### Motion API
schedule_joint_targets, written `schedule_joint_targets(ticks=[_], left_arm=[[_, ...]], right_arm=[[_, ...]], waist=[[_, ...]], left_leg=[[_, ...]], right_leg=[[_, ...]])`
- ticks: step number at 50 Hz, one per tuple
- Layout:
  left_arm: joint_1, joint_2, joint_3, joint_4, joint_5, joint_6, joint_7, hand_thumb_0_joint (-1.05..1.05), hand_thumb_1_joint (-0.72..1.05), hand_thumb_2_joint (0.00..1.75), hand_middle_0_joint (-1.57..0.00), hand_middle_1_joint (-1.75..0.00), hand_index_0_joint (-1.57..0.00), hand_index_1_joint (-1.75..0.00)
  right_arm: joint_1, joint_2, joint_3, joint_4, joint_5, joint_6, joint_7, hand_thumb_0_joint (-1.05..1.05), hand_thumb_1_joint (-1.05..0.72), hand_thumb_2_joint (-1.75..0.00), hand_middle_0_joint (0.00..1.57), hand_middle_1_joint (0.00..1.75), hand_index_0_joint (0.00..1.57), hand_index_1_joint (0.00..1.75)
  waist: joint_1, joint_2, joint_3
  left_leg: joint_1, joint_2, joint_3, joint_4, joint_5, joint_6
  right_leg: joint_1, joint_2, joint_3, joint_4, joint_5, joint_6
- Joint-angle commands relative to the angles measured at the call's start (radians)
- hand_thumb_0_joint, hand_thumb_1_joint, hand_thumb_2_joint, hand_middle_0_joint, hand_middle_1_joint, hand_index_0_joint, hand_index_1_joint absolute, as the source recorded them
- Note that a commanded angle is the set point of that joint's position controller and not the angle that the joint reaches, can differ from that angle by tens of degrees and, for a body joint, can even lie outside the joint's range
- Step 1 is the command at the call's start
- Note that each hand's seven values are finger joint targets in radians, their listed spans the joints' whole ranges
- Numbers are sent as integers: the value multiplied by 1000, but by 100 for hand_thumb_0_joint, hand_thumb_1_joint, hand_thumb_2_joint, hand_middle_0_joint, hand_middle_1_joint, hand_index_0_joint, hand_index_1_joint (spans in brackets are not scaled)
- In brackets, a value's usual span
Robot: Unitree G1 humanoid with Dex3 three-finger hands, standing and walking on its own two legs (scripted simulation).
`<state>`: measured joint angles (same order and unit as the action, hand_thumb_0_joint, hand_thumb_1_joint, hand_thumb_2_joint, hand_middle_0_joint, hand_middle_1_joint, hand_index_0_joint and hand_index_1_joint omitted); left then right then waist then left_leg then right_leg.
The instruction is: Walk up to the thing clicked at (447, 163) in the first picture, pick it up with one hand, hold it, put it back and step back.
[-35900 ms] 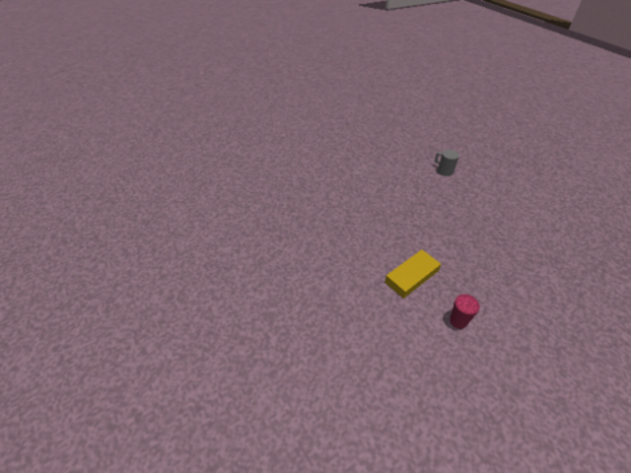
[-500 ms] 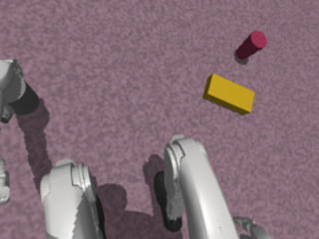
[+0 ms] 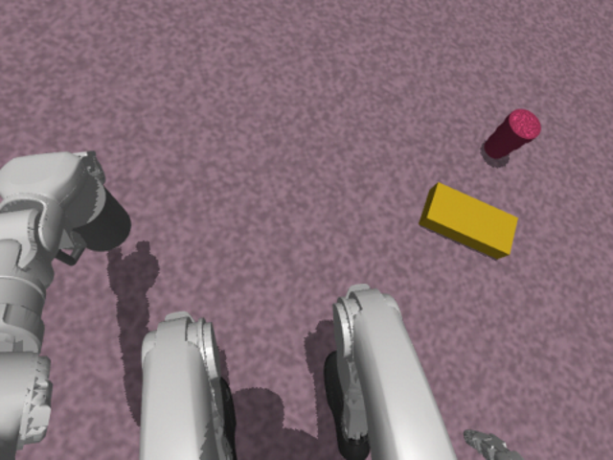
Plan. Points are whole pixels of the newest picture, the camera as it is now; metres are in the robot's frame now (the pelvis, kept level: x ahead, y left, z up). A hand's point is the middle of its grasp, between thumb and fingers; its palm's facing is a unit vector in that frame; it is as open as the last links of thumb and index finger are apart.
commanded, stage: lift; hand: left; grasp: from above
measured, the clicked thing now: (83, 224) +0.46 +0.27 -0.15
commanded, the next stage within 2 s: hold in 1.20 s
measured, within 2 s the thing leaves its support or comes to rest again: neither
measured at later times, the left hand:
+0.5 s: hand out of the picture +0.38 +0.26 +0.09, palm faces -0.43 -0.10 -0.90, open 10.7 cm
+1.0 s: hand out of the picture +0.37 +0.24 +0.21, palm faces -0.44 -0.10 -0.89, open 10.7 cm
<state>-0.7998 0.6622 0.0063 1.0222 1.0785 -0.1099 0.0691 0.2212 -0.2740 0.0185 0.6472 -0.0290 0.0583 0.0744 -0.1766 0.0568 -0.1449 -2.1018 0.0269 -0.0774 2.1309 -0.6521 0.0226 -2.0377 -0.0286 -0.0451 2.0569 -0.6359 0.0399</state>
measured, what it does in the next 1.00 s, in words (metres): rises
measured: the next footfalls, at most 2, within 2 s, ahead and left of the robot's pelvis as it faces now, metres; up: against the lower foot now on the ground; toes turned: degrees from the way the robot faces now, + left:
none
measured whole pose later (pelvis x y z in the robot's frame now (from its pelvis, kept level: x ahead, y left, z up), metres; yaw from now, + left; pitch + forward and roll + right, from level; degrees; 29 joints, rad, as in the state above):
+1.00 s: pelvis +0.05 +0.00 +0.29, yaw +3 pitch +13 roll -1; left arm -0.36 0.39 -0.18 0.87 1.00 0.01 0.17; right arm 0.25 -0.24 -0.03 0.74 0.04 0.00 -0.06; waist -0.07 0.03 -0.09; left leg -0.81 0.04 0.02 1.01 -0.43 0.00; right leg -0.80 -0.01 -0.01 0.98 -0.40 0.02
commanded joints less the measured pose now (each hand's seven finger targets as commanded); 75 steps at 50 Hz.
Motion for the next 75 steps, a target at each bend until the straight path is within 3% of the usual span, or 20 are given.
schedule_joint_targets(ticks=[1, 7, 8, 10, 15, 17, 18, 22, 26, 31, 36, 37, 42, 44, 46, 50, 55, 64, 68, 75], left_arm=[[-356, 288, 73, -325, -29, 3, 34, 0, 54, 99, -89, -98, -91, -96], [-218, 232, 63, -363, -56, 41, 37, 0, 52, 102, -88, -99, -89, -97], [-213, 189, 34, -388, -67, 46, 34, 0, 52, 101, -87, -100, -89, -98], [-182, 214, 49, -400, -72, 59, 35, 0, 51, 103, -86, -101, -88, -99], [-96, 123, -11, -426, -89, 75, 24, 0, 49, 100, -85, -100, -87, -98], [-37, 132, 2, -442, -92, 82, 30, 0, 49, 99, -84, -99, -86, -97], [-16, 108, -13, -444, -97, 87, 33, 0, 48, 100, -84, -99, -86, -97], [17, 115, -1, -457, -88, 100, 53, 0, 46, 98, -83, -95, -85, -94], [9, 65, -32, -424, -87, 108, 75, 0, 51, 97, -88, -92, -89, -91], [55, -13, -93, -387, -91, 112, 78, 0, 51, 95, -86, -93, -88, -92], [74, -48, -109, -346, -101, 108, 95, 0, 53, 93, -88, -92, -90, -90], [94, -32, -100, -340, -95, 109, 104, 0, 54, 92, -89, -90, -91, -89], [73, -37, -106, -323, -76, 110, 131, 0, 52, 94, -88, -92, -90, -90], [76, -23, -92, -340, -77, 111, 143, 0, 52, 97, -88, -93, -89, -92], [92, -44, -100, -345, -78, 115, 149, 0, 50, 96, -87, -91, -88, -90], [102, -24, -84, -338, -75, 132, 160, 0, 52, 96, -89, -90, -90, -89], [128, -83, -122, -313, -94, 148, 142, 0, 53, 95, -89, -90, -90, -89], [141, -82, -128, -355, -92, 130, 107, 0, 55, 95, -89, -93, -91, -91], [142, -46, -111, -380, -73, 126, 104, 0, 54, 93, -88, -91, -90, -88], [124, -56, -116, -410, -82, 126, 86, 0, 52, 99, -86, -95, -89, -93]], right_arm=[[162, -226, -102, -55, 8, -11, -27, 0, -92, -91, 20, 30, 20, 30], [123, -198, -107, -61, 23, -4, -53, 0, -91, -91, 20, 30, 20, 30], [113, -184, -106, -62, 24, -4, -57, 0, -91, -90, 20, 30, 20, 30], [99, -183, -109, -55, 31, -4, -68, 0, -91, -90, 20, 30, 20, 30], [69, -157, -107, -42, 39, -11, -92, 0, -91, -90, 20, 30, 20, 30], [58, -151, -103, -43, 46, -15, -99, 0, -91, -90, 20, 30, 20, 30], [49, -145, -103, -47, 48, -16, -104, 0, -91, -90, 20, 30, 20, 30], [32, -140, -97, -37, 58, -22, -122, 0, -91, -90, 20, 30, 20, 30], [22, -133, -93, -16, 63, -37, -135, 0, -91, -90, 20, 30, 20, 30], [29, -123, -93, -9, 66, -61, -144, 0, -91, -90, 20, 30, 20, 30], [31, -113, -92, -7, 63, -85, -147, 0, -91, -90, 20, 30, 20, 30], [27, -115, -93, -10, 63, -87, -148, 0, -91, -90, 20, 30, 20, 30], [48, -117, -96, 3, 62, -94, -145, 0, -91, -90, 20, 30, 20, 30], [39, -118, -100, -5, 61, -95, -143, 0, -91, -90, 20, 30, 20, 30], [47, -112, -99, -3, 60, -95, -140, 0, -90, -90, 20, 30, 20, 30], [46, -118, -102, -1, 59, -86, -139, 0, -90, -90, 20, 30, 20, 30], [50, -117, -109, 4, 64, -78, -135, 0, -90, -90, 20, 30, 20, 30], [36, -116, -116, -14, 70, -67, -131, 0, -90, -90, 20, 30, 20, 30], [30, -125, -119, -23, 73, -63, -131, 0, -90, -90, 20, 30, 20, 30], [32, -128, -121, -19, 73, -56, -128, 0, -90, -90, 20, 30, 20, 30]], waist=[[18, 235, -749], [28, 174, -698], [23, 168, -678], [36, 153, -663], [37, 111, -610], [63, 110, -605], [60, 104, -592], [77, 111, -503], [72, 105, -405], [79, 54, -355], [83, 48, -298], [96, 30, -296], [93, 12, -280], [113, 26, -291], [111, 20, -297], [118, -9, -291], [113, -27, -248], [126, -14, -211], [134, -12, -230], [129, -21, -232]], left_leg=[[655, -26, -10, -375, 114, 3], [760, -25, -2, -486, 124, 6], [767, -22, 9, -507, 127, 5], [810, -23, 9, -552, 130, 6], [905, -20, 35, -636, 160, 6], [955, -21, 38, -686, 179, 4], [983, -18, 36, -715, 175, 2], [1090, -10, 10, -850, 140, -9], [1177, -3, -14, -969, 97, -17], [1257, -7, 12, -1059, 144, -14], [1327, -11, 17, -1156, 156, -17], [1350, -15, 27, -1173, 171, -15], [1439, -18, 45, -1235, 257, -17], [1483, -24, 56, -1266, 280, -19], [1516, -27, 61, -1282, 325, -20], [1567, -32, 73, -1315, 398, -17], [1619, -36, 88, -1367, 436, -15], [1716, -34, 89, -1461, 500, -23], [1765, -38, 96, -1477, 564, -23], [1823, -37, 102, -1504, 661, -23]], right_leg=[[393, 34, -47, -274, 159, -71], [533, 37, -35, -408, 168, -61], [563, 41, -33, -436, 170, -60], [611, 39, -26, -485, 167, -59], [728, 42, -7, -614, 179, -58], [794, 42, -4, -653, 195, -60], [816, 44, -4, -680, 196, -58], [888, 49, -4, -758, 174, -58], [936, 54, 3, -849, 149, -54], [1071, 57, 19, -981, 176, -57], [1162, 59, 25, -1075, 192, -53], [1197, 59, 27, -1100, 198, -55], [1282, 56, 30, -1173, 264, -54], [1330, 56, 32, -1204, 280, -54], [1374, 55, 36, -1229, 318, -52], [1446, 51, 43, -1280, 391, -47], [1501, 50, 49, -1348, 431, -42], [1571, 57, 39, -1414, 473, -47], [1622, 53, 41, -1434, 530, -47], [1680, 54, 42, -1461, 625, -43]])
